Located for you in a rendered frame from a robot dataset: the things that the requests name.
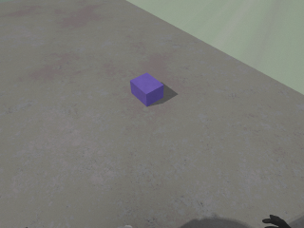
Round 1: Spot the right robot hand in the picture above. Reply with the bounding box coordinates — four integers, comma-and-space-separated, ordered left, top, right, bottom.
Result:
262, 215, 291, 228

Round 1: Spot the carton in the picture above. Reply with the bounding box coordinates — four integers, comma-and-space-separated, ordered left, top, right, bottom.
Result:
130, 72, 164, 106

